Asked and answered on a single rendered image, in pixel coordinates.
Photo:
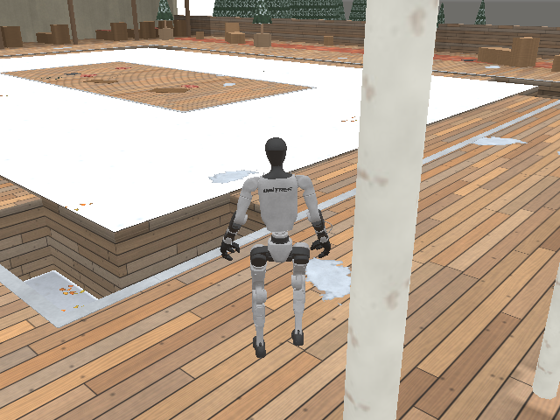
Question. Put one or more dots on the robot right upper arm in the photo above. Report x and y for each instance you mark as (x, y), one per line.
(304, 182)

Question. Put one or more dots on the robot left upper arm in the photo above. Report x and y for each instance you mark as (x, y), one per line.
(250, 185)

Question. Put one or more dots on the robot left forearm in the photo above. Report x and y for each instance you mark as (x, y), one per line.
(232, 231)

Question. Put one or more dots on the robot right hand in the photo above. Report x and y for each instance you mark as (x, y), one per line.
(319, 245)

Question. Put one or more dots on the robot right forearm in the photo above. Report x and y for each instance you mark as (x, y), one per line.
(320, 229)

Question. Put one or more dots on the robot left foot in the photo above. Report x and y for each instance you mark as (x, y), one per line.
(260, 351)

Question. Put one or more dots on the robot left hand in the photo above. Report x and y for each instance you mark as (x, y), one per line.
(228, 247)

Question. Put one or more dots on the left robot thigh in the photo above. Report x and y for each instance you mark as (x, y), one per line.
(258, 263)

